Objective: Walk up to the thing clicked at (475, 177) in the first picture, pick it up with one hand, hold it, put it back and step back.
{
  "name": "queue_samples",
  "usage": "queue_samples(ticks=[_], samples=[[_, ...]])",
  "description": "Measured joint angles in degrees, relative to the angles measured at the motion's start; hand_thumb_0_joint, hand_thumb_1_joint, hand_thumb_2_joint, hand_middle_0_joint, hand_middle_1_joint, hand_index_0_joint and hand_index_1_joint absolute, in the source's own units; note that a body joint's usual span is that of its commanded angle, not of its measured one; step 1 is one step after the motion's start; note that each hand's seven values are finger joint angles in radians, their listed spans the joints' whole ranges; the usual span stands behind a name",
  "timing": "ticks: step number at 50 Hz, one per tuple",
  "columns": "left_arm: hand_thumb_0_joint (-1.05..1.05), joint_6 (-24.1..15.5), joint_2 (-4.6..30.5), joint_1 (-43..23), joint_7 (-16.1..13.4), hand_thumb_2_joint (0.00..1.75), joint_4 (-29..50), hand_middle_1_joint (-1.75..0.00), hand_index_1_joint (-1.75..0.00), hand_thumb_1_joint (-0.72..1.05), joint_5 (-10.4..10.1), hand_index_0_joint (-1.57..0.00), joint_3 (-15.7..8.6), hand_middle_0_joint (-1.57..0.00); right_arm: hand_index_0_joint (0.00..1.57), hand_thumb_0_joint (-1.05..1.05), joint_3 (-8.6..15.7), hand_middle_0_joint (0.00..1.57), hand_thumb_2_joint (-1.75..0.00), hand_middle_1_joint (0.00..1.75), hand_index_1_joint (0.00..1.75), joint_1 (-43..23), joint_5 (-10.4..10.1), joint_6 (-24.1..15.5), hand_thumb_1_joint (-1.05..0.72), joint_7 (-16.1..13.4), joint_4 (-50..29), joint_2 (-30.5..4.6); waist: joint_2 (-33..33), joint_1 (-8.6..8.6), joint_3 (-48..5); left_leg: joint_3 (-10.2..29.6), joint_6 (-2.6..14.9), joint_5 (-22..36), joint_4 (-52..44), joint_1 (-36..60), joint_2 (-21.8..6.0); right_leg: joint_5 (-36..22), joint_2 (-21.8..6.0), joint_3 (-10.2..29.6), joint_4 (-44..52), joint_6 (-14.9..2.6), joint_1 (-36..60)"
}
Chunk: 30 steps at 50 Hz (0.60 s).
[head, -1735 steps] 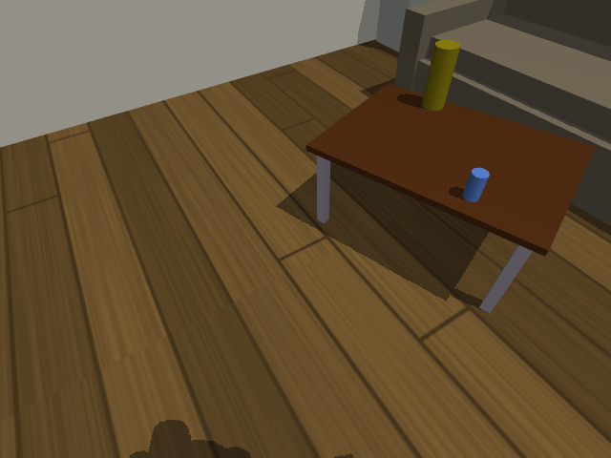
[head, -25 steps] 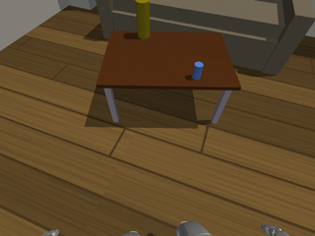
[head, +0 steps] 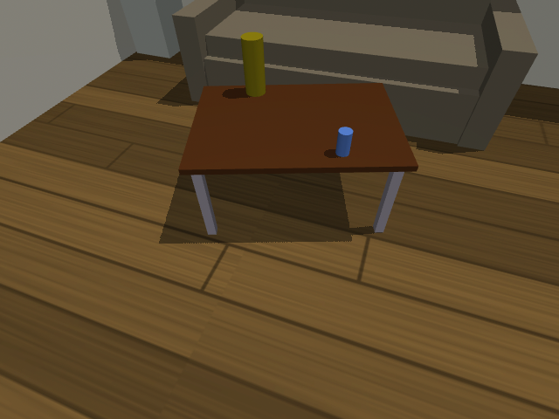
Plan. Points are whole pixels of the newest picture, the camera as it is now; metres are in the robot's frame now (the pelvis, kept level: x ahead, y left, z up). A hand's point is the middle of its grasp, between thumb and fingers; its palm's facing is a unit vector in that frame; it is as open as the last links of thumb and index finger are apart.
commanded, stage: step back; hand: right
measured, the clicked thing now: (344, 142) +1.09 -0.23 -0.28
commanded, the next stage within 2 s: stand in 0.56 s
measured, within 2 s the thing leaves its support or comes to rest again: neither
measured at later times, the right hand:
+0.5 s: hand out of the picture +0.14 -0.26 -0.15, palm faces -0.06 +0.93 -0.36, open 7.4 cm
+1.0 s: hand out of the picture +0.15 -0.24 -0.13, palm faces -0.04 +0.95 -0.32, open 7.4 cm
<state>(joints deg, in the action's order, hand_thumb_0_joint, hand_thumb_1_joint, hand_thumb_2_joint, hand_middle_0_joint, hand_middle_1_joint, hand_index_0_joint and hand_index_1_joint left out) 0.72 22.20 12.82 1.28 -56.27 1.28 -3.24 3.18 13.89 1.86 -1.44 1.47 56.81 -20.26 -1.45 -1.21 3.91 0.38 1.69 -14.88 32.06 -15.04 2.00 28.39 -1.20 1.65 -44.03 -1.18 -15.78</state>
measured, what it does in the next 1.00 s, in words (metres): stands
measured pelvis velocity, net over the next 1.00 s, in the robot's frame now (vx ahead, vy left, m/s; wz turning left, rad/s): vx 0.04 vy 0.00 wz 0.02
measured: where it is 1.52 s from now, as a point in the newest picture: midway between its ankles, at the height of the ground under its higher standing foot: outside the picture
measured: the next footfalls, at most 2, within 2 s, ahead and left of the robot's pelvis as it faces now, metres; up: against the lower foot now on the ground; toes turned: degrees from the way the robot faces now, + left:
none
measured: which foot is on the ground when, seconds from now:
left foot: down 0.00-1.00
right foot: down 0.00-1.00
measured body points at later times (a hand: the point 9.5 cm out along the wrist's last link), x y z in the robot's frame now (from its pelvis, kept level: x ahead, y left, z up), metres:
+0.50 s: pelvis +0.05 +0.00 +0.00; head +0.07 +0.01 +0.45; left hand +0.12 +0.31 -0.13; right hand +0.14 -0.30 -0.12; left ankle +0.06 +0.12 -0.73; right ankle +0.02 -0.13 -0.73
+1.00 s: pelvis +0.04 +0.00 +0.02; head +0.05 +0.00 +0.47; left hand +0.11 +0.30 -0.11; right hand +0.15 -0.29 -0.11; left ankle +0.06 +0.12 -0.73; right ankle +0.02 -0.13 -0.73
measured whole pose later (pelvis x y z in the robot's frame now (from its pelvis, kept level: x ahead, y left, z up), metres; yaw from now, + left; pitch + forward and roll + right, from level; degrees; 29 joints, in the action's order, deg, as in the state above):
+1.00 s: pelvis +0.04 +0.00 +0.02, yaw +1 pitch -3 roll +0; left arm -1.0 19.9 4.6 0.8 -65.6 0.4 -0.2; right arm 0.3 2.9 0.1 -1.2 0.8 64.4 -19.5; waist 0.3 -0.7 3.9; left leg -0.8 -0.4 -8.6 20.2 -8.6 -1.1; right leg 11.8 -1.2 -1.3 -18.4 1.2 -3.6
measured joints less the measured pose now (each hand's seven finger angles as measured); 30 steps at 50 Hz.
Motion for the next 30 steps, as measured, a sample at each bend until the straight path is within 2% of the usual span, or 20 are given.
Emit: queue_samples(ticks=[2,4,6,7,8,11,13,17,18,19,20,23,25,30], samples=[[0.01,-0.2,0.5,-0.4,0.1,0.90,-0.2,-0.30,-0.30,0.90,-0.2,-0.20,-0.1,-0.20,0.21,0.01,-0.3,0.20,-0.90,0.30,0.30,-0.1,0.1,-0.5,-0.90,0.0,-0.5,0.6,-0.2,0.57,-0.1,-0.1,-0.17,0.2,-0.7,0.3,-0.5,0.8,0.3,-0.4,-1.2,-0.23,-1.3],[0.01,-0.6,0.8,-1.0,0.2,0.90,-0.4,-0.30,-0.30,0.90,-0.3,-0.20,-0.3,-0.20,0.21,0.01,-0.4,0.21,-0.90,0.30,0.30,-0.4,0.2,-0.6,-0.90,0.0,-0.8,0.8,-0.1,1.13,-0.1,0.1,-0.76,0.3,-0.9,0.6,-1.1,-0.4,0.1,-1.0,1.7,-0.13,-1.2],[0.01,-1.2,0.7,-1.5,0.1,0.90,-0.6,-0.30,-0.30,0.90,-0.2,-0.20,-0.5,-0.20,0.21,0.01,-0.5,0.21,-0.90,0.30,0.30,-0.7,0.0,-0.1,-0.90,0.0,-0.8,0.5,0.5,1.39,-0.1,0.3,-1.56,-0.4,0.1,0.4,-1.8,-5.0,0.2,-1.7,8.3,-0.07,0.5],[0.01,-1.6,0.4,-2.0,0.0,0.90,-0.8,-0.30,-0.30,0.90,0.0,-0.20,-0.6,-0.20,0.21,0.01,-0.4,0.21,-0.90,0.30,0.30,-0.9,-0.3,0.3,-0.90,-0.1,-0.7,0.2,1.3,1.44,0.0,0.8,-2.02,-1.1,1.3,0.2,-2.5,-10.0,0.8,-2.3,10.6,0.12,1.6],[0.01,-1.9,0.0,-2.4,-0.1,0.90,-1.0,-0.30,-0.30,0.90,0.3,-0.20,-0.6,-0.20,0.21,0.01,-0.4,0.21,-0.90,0.30,0.30,-1.0,-0.6,0.7,-0.90,-0.2,-0.5,-0.1,2.4,1.48,-0.1,1.6,-2.25,-2.0,2.6,-0.2,-3.2,-12.4,1.5,-3.0,11.5,0.24,2.2],[0.01,-2.5,-1.0,-2.7,-0.2,0.90,-0.6,-0.30,-0.30,0.90,0.7,-0.20,-0.3,-0.20,0.21,0.01,-0.4,0.21,-0.90,0.30,0.30,-1.1,-0.8,1.7,-0.90,-0.8,0.6,-0.5,2.8,0.60,-1.1,3.6,-1.80,-10.1,9.9,-2.9,-1.5,-11.2,1.4,-3.6,11.3,-0.14,2.4],[0.01,-2.8,-1.8,-3.0,-0.4,0.90,-0.4,-0.30,-0.30,0.90,0.6,-0.20,-0.1,-0.20,0.21,0.01,-0.4,0.20,-0.90,0.30,0.30,-1.3,-1.0,1.4,-0.91,-0.9,0.9,-1.0,2.9,0.08,-0.9,3.5,-1.67,-11.3,12.7,-4.1,-1.0,-11.2,0.8,-3.8,12.3,0.00,3.4],[0.01,-2.7,-2.3,-3.6,-0.3,0.90,-0.5,-0.30,-0.30,0.90,0.4,-0.20,0.6,-0.20,0.21,0.01,-0.3,0.20,-0.90,0.30,0.30,-1.9,-0.9,0.4,-0.91,-0.8,1.4,-1.8,2.7,-0.19,-0.3,1.0,-1.61,-8.4,6.4,-3.0,-2.2,-10.4,-0.4,-4.3,12.4,0.93,4.2],[0.01,-2.5,-2.3,-3.8,-0.3,0.90,-0.6,-0.30,-0.30,0.90,0.2,-0.20,0.8,-0.20,0.21,0.01,-0.2,0.20,-0.90,0.30,0.30,-2.1,-0.8,0.1,-0.91,-0.8,1.5,-1.8,2.5,-0.04,-0.1,0.4,-1.44,-5.1,2.7,-1.8,-2.4,-9.6,-0.8,-4.5,11.6,1.23,4.1],[0.01,-2.2,-2.2,-4.0,-0.3,0.90,-0.6,-0.30,-0.30,0.90,0.0,-0.20,0.9,-0.20,0.21,0.01,-0.1,0.20,-0.90,0.30,0.30,-2.4,-0.6,-0.2,-0.91,-0.9,1.7,-1.9,2.3,0.15,0.2,0.1,-1.46,0.5,0.1,-1.0,-2.3,-8.7,-1.2,-4.7,10.4,1.58,3.9],[0.01,-1.9,-1.9,-4.4,-0.4,0.90,-0.7,-0.30,-0.30,0.90,-0.2,-0.20,1.0,-0.20,0.21,0.01,0.1,0.20,-0.90,0.30,0.30,-2.9,-0.4,-0.3,-0.91,-1.1,1.9,-1.5,1.5,0.06,0.7,-0.4,-1.55,2.0,-0.1,-0.6,-1.8,-7.9,-1.9,-4.4,9.1,1.91,3.7],[0.01,-1.0,-1.4,-5.0,-0.6,0.90,-1.5,-0.30,-0.30,0.90,-1.0,-0.20,1.1,-0.20,0.21,0.01,-0.4,0.20,-0.90,0.30,0.30,-4.2,-0.6,-0.3,-0.91,-1.0,2.3,-0.6,0.7,-0.15,0.7,-0.8,-1.30,-0.6,1.6,-1.0,-1.8,-7.2,-1.6,-3.1,8.9,1.57,3.7],[0.01,-0.9,-1.2,-5.4,-0.8,0.90,-2.3,-0.30,-0.30,0.90,-0.9,-0.20,1.2,-0.20,0.21,0.01,-0.9,0.20,-0.90,0.30,0.30,-5.3,-0.8,-0.1,-0.91,-1.0,2.6,0.0,0.8,-0.17,0.6,-0.6,-1.46,-1.4,2.1,-0.9,-2.6,-8.0,-0.7,-3.2,10.6,2.22,4.7],[0.01,-1.6,-1.0,-6.4,-0.8,0.90,-4.0,-0.30,-0.30,0.90,-1.3,-0.20,1.7,-0.20,0.21,0.01,-2.0,0.20,-0.90,0.30,0.30,-8.3,-1.3,0.0,-0.91,-1.1,3.3,1.1,0.8,-0.12,0.6,-0.5,-1.77,-0.8,-0.1,0.6,-3.0,-9.5,-0.2,-3.4,14.3,2.28,6.9]])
